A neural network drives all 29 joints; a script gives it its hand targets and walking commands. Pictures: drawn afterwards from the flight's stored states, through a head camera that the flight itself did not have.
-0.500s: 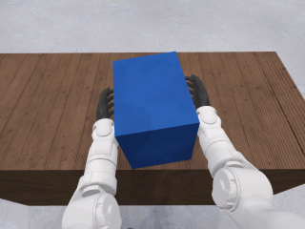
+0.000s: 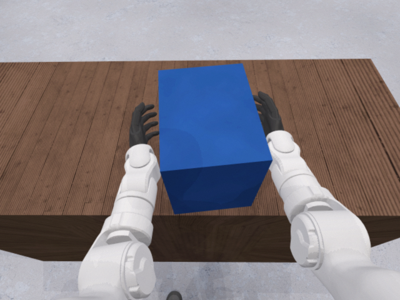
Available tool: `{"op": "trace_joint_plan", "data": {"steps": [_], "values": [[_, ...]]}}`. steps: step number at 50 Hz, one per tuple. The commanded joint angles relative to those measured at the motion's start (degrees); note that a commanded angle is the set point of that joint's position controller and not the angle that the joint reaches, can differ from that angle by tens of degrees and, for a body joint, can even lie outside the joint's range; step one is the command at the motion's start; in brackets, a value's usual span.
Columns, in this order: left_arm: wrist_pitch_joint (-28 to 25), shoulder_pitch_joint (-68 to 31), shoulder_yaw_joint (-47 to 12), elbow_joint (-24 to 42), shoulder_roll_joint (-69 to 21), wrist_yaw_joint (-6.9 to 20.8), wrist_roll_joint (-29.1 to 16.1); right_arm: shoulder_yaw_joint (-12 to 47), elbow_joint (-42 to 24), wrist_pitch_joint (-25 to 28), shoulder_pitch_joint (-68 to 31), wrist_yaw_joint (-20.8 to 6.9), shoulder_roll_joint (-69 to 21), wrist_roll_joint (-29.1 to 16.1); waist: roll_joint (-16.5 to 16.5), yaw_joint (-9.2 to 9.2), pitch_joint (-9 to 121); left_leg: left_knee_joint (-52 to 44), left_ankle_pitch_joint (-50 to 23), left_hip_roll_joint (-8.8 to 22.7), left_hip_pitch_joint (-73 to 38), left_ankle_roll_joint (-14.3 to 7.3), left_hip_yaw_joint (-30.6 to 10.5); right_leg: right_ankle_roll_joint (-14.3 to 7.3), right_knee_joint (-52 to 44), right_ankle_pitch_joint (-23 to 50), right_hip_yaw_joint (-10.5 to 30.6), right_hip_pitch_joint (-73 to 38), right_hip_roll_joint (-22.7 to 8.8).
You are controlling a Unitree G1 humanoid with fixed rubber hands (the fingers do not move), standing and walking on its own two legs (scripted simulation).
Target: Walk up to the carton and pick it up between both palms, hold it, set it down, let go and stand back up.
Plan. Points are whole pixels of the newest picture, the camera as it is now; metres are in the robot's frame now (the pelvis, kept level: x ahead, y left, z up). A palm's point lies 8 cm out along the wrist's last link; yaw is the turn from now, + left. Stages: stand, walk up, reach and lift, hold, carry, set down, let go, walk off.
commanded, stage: set down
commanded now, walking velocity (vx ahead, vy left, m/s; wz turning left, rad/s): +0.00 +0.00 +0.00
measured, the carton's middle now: (207, 141) +0.42 +0.06 +0.03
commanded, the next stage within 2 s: none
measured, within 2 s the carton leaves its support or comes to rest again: neither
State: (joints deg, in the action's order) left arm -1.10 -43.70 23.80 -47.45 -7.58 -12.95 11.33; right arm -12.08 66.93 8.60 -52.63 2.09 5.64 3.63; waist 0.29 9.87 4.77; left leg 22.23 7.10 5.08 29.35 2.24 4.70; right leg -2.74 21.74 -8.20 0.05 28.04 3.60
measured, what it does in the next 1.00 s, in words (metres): stands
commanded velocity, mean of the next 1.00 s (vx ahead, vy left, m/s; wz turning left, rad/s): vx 0.00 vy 0.00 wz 0.00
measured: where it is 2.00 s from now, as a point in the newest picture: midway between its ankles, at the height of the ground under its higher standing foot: outside the picture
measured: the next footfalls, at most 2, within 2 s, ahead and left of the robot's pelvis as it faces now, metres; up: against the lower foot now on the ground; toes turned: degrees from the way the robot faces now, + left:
none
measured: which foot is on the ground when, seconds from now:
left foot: down 0.00-1.00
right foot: down 0.00-1.00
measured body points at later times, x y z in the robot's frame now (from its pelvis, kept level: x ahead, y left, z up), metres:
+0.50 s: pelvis -0.02 -0.01 +0.00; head +0.07 +0.00 +0.44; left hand +0.37 +0.22 +0.06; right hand +0.45 -0.12 +0.06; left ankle +0.02 +0.15 -0.74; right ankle +0.01 -0.09 -0.74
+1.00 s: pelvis -0.04 -0.02 -0.01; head +0.02 +0.00 +0.44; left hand +0.31 +0.21 +0.06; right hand +0.39 -0.12 +0.06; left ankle +0.02 +0.15 -0.74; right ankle +0.01 -0.09 -0.74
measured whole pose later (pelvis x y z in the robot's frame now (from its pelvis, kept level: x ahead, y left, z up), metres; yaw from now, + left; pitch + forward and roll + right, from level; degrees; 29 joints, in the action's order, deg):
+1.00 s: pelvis -0.04 -0.02 -0.01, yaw +3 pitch +6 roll +0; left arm 23.4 -23.2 6.7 -10.7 1.6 -14.0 -4.3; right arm 2.4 31.9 -8.5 -32.4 3.1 13.2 -16.6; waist 1.4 4.9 -1.8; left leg 26.1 6.2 4.3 25.9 3.4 0.1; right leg -4.0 28.2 -10.0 -2.4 24.4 3.6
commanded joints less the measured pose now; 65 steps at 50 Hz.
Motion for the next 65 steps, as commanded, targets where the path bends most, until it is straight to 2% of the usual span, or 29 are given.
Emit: {"op": "trace_joint_plan", "data": {"steps": [1,4,9,13,20,25,31,37,43,54,65], "values": [[-2.74,-32.88,-7.60,14.89,9.10,-2.53,-6.24,9.17,-16.47,0.65,-38.82,1.51,9.21,-9.54,4.68,1.45,53.26,4.25,-21.09,-4.56,-9.86,-0.28,3.59,4.81,4.82,31.14,1.01,-28.40,-0.11],[0.60,-31.77,-9.64,13.44,9.39,-3.22,-8.85,10.07,-15.38,-2.85,-37.50,2.56,11.98,-13.11,3.80,-0.91,53.50,5.53,-21.14,-3.64,-12.83,0.76,1.73,4.05,3.76,27.28,0.70,-22.19,0.74],[4.87,-25.15,-10.53,16.69,9.76,-2.55,-9.42,10.13,-14.75,-5.19,-32.63,2.65,16.13,-16.06,2.34,-2.64,53.62,6.89,-25.52,-3.44,-18.14,1.61,-0.14,3.28,2.89,29.44,0.38,-18.72,1.43],[7.10,-22.11,-11.10,23.73,10.43,-1.95,-9.17,11.01,-19.31,-5.94,-29.72,1.60,17.88,-18.25,2.42,-2.45,51.77,6.28,-25.97,-3.50,-18.60,1.11,-0.82,3.42,2.98,30.41,0.79,-20.85,1.49],[10.57,-18.61,-12.39,35.99,12.73,-1.73,-10.86,11.95,-30.50,-7.03,-25.20,0.09,19.19,-21.30,2.40,-1.98,49.88,4.99,-22.73,-3.92,-16.90,0.04,-1.21,4.07,3.42,27.78,2.27,-24.07,1.05],[13.66,-14.61,-13.50,41.72,13.55,-0.97,-12.66,12.26,-37.56,-8.30,-21.43,-0.45,19.64,-22.29,2.33,-1.85,48.38,4.65,-20.67,-4.41,-16.14,-0.72,-1.41,4.39,3.59,25.05,3.04,-25.20,0.43],[17.23,-10.34,-14.92,44.70,14.28,0.04,-14.41,12.39,-43.26,-10.45,-16.62,-0.35,19.18,-22.52,3.05,-2.46,43.63,4.24,-16.86,-5.05,-14.78,-1.60,-1.84,4.75,3.03,17.54,4.05,-24.65,-0.51],[19.27,-8.52,-15.39,44.55,15.23,-0.02,-14.99,11.37,-44.50,-12.16,-12.98,0.33,18.66,-21.33,3.43,-3.35,38.24,4.03,-12.82,-5.35,-13.82,-1.99,-2.25,4.81,2.05,7.80,4.62,-22.48,-1.09],[20.10,-5.85,-16.01,46.47,14.98,-0.57,-14.83,10.66,-45.98,-12.82,-9.06,1.03,18.02,-20.10,2.93,-4.46,34.81,3.66,-10.32,-5.55,-13.72,-1.88,-2.68,4.71,1.52,2.94,4.95,-21.98,-1.44],[21.48,2.23,-18.47,55.54,13.98,-1.64,-15.66,10.37,-54.19,-12.99,-0.03,0.77,17.13,-20.26,1.21,-5.23,30.73,2.10,-8.15,-5.37,-16.26,-1.89,-3.60,3.78,0.12,-1.63,5.22,-21.14,-1.82],[21.95,13.56,-20.06,61.97,12.63,-1.12,-15.62,9.82,-61.43,-11.70,12.36,-0.01,16.35,-19.21,1.31,-6.35,25.59,-0.15,-7.67,-5.04,-19.91,-2.34,-4.32,3.24,-1.38,-1.28,4.49,-20.76,-2.28]]}}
